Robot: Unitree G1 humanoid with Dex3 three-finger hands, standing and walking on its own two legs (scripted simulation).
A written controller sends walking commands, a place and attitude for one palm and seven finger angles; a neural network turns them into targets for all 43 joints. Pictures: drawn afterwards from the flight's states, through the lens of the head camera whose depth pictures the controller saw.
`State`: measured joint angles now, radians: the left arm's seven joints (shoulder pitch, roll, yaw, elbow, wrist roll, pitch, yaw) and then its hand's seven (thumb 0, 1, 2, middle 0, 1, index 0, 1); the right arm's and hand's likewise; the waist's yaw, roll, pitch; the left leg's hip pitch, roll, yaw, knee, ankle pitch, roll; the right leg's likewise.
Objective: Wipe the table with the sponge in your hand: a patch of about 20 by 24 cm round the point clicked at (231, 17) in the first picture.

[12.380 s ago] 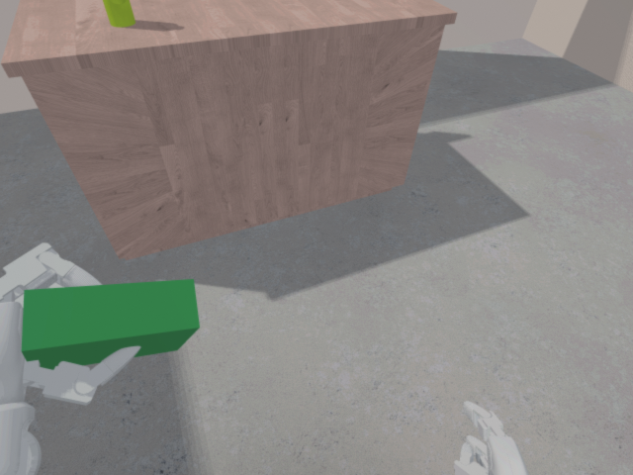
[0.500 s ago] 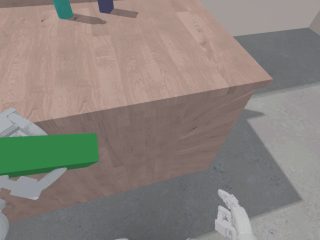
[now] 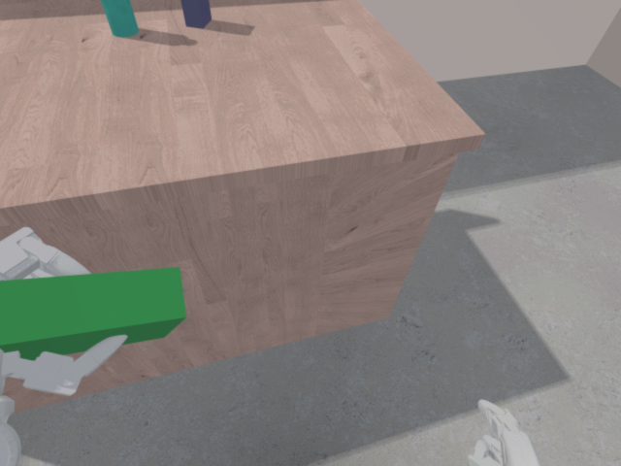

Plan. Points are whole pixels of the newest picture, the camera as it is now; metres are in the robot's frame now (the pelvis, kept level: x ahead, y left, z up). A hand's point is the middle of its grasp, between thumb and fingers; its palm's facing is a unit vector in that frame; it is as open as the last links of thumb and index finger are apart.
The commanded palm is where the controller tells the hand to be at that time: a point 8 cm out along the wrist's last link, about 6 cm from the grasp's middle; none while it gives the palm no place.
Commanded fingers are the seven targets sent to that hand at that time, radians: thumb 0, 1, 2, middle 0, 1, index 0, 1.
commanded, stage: come to a stop and stand still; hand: left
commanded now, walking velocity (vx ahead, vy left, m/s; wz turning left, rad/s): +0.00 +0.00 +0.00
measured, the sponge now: (125, 311) +0.23 +0.20 +0.15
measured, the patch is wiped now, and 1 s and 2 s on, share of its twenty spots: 0.00 0.00 0.00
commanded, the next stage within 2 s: look again from close up in 1.80 s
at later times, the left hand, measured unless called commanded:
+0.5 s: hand (62, 396) +0.15 +0.21 +0.16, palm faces +0.34 -0.84 -0.41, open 9.0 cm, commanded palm +0.10 +0.27 +0.18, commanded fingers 0.00 0.10 1.30 -1.20 -1.60 -1.20 -1.60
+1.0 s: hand out of the picture +0.09 +0.23 +0.16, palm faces +0.38 -0.84 -0.39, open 9.0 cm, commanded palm +0.03 +0.28 +0.18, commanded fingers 0.00 0.10 1.30 -1.20 -1.60 -1.20 -1.60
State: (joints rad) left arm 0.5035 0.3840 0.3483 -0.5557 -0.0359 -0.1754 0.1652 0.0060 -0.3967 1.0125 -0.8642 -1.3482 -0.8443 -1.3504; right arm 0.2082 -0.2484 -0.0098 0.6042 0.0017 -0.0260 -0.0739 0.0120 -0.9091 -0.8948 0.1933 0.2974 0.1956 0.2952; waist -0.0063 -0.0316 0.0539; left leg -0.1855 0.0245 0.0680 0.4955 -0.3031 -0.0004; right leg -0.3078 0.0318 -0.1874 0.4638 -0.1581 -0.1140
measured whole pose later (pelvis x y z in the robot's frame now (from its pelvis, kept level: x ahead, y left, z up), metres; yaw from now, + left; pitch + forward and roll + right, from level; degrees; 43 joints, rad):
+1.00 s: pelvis -0.12 +0.00 +0.00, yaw +2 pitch -3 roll +1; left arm 0.45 0.35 0.28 -0.47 -0.01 -0.20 0.13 0.01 -0.40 1.02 -0.87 -1.35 -0.85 -1.35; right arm 0.19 -0.21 0.02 0.63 -0.01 -0.07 -0.06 0.01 -0.91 -0.89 0.20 0.30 0.20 0.30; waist 0.02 -0.02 0.06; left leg -0.20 0.01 0.04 0.49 -0.23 0.00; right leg -0.31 0.03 -0.04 0.45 -0.12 -0.05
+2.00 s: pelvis -0.10 +0.01 +0.00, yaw +1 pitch -1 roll +1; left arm 0.08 0.54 0.48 -0.26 0.01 -0.27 0.08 0.01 -0.40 1.02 -0.87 -1.35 -0.85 -1.35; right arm 0.19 -0.19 0.02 0.62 -0.01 -0.14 -0.03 0.01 -0.91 -0.89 0.20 0.30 0.20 0.30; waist 0.08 -0.04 0.09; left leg -0.21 0.00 0.06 0.51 -0.28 0.01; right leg -0.33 0.03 -0.02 0.49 -0.15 -0.05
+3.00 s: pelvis -0.01 +0.07 -0.01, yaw -6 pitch -1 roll -1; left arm 0.45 0.40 0.42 -0.54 -0.02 -0.24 0.08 0.00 -0.40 1.03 -0.85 -1.37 -0.84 -1.36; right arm 0.20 -0.20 0.01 0.59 -0.01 -0.07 0.03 0.01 -0.91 -0.89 0.20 0.30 0.20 0.30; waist 0.01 -0.05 0.08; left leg -0.57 0.09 -0.02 1.13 -0.37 0.00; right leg -0.35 0.02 -0.07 0.61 -0.24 -0.05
